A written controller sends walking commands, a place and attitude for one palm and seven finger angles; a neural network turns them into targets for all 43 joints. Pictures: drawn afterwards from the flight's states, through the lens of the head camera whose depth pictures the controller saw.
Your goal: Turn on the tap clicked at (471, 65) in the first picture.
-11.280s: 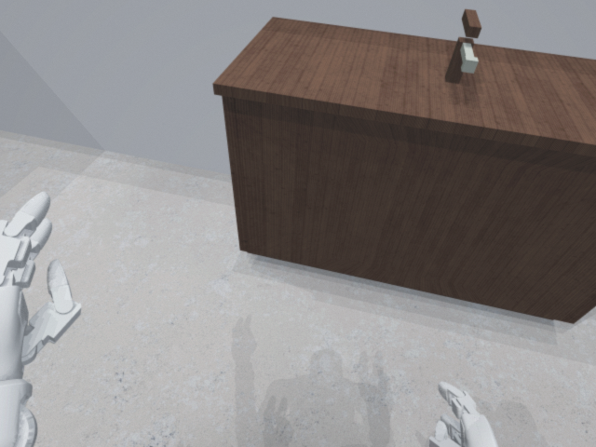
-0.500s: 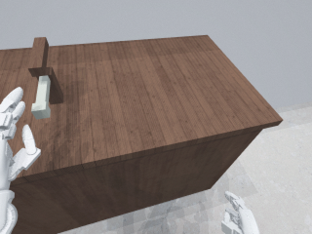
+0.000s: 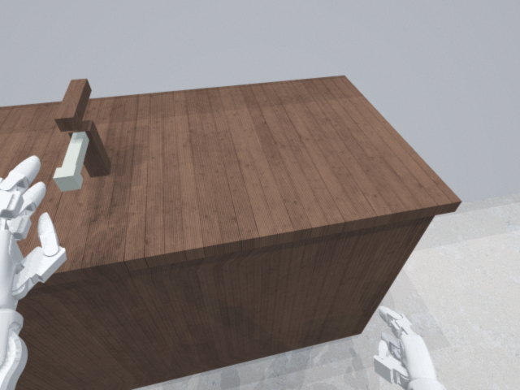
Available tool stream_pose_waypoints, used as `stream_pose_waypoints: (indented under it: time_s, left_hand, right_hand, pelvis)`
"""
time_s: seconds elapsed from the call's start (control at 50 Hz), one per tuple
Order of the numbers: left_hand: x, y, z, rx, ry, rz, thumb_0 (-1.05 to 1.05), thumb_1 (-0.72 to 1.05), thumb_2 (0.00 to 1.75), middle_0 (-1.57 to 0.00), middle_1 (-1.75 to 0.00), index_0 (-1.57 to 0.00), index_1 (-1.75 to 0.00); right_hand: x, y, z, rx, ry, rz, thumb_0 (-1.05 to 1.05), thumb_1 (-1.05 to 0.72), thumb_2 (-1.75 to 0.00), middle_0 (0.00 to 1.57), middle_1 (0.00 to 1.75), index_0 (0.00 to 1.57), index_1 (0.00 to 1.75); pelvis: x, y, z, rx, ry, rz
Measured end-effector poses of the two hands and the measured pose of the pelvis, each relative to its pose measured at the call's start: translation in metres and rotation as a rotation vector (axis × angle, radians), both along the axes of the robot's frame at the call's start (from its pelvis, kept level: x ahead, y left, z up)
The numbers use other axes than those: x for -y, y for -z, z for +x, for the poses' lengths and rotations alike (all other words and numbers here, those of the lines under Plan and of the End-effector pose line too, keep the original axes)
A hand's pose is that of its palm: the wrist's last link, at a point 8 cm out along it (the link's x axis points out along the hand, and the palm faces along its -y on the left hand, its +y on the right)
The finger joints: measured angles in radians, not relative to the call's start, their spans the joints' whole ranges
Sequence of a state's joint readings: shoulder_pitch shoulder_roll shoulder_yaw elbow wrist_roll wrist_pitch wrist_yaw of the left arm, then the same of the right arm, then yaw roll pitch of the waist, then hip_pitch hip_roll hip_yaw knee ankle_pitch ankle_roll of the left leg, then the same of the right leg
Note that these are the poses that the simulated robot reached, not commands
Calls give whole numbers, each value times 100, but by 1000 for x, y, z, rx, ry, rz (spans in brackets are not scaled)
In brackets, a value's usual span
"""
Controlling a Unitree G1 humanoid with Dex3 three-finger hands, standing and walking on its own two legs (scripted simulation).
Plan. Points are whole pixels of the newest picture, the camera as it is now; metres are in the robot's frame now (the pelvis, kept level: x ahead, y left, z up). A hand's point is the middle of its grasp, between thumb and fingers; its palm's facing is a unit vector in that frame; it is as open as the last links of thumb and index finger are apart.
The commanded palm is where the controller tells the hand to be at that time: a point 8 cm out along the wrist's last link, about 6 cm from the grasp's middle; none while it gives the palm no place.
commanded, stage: turn the palm inward beside the body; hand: left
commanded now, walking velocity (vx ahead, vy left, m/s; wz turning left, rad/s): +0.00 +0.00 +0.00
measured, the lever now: (68, 178) +0.35 +0.35 +0.15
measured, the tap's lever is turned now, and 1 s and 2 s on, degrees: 0 0 0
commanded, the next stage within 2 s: reach beside the lever's end, fingers flat in 1.82 s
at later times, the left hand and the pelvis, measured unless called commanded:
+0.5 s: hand (75, 242) +0.22 +0.26 +0.17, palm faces +0.48 -0.83 -0.28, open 7.4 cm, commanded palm +0.17 +0.29 +0.19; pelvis +0.03 -0.02 +0.00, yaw +1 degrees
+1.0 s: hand (67, 253) +0.20 +0.25 +0.18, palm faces +0.49 -0.85 -0.18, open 7.4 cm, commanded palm +0.15 +0.28 +0.20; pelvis +0.02 +0.00 +0.00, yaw +2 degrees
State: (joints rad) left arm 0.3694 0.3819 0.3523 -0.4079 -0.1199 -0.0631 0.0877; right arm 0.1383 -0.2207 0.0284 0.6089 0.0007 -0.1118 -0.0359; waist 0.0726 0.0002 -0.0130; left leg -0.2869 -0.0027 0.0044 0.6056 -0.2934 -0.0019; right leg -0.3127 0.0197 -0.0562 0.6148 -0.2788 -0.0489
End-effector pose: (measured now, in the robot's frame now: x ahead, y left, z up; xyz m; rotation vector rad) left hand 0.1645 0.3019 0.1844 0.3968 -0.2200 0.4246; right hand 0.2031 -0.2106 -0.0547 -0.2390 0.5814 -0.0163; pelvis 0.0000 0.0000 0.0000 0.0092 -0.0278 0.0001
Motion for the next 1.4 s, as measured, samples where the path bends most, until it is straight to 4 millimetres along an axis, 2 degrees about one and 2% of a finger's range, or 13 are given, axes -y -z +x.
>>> stream_pose_waypoints:
  time_s: [0.1,0.22,0.3,0.42,0.58,0.8,0.94,1.08,1.4]
  left_hand:
    - [-14,-5,-9,24,-144,-25,1,89,90,-21,-30,-21,-30]
    - [7,-1,10,-62,-74,-40,1,89,90,-20,-30,-20,-30]
    - [19,-3,19,-57,-37,-40,1,89,90,-21,-30,-20,-30]
    - [15,-4,19,-50,-64,-64,1,89,90,-21,-30,-21,-30]
    - [10,6,12,-64,-64,-114,1,89,90,-21,-30,-20,-30]
    - [13,-3,5,-33,-54,-156,1,89,90,-21,-30,-20,-30]
    - [12,-1,-3,-55,-82,-195,1,89,90,-21,-30,-20,-30]
    - [19,-3,-10,-57,-81,-222,1,89,90,-20,-30,-20,-30]
    - [36,-4,-12,-84,-97,-267,2,89,90,-20,-30,-20,-30]
  right_hand:
    - [17,15,1,-44,-8,-23,1,-90,-90,20,30,20,30]
    - [34,26,3,-51,43,-8,1,-90,-90,20,30,20,30]
    - [41,29,5,-56,84,7,1,-90,-90,20,30,20,30]
    - [45,31,8,-66,108,3,1,-90,-90,20,30,20,30]
    - [31,22,16,-13,81,-11,1,-90,-90,20,30,20,30]
    - [-11,6,30,78,18,49,1,-90,-90,20,30,20,30]
    - [-25,0,33,95,-15,62,1,-90,-90,20,30,20,30]
    - [-25,-2,32,96,-23,57,1,-90,-90,20,30,20,30]
    - [-6,2,32,90,-4,55,1,-90,-90,20,30,20,30]
  pelvis:
    - [18,3,-2,12,-35,-7]
    - [29,5,3,10,-39,-8]
    - [31,6,12,-6,-32,-3]
    - [26,5,28,-33,-24,4]
    - [13,2,35,-34,-29,2]
    - [1,-1,29,-11,-32,-3]
    - [-2,-2,24,9,-35,-5]
    - [-1,-3,20,24,-38,-5]
    - [10,-3,21,35,-45,-4]
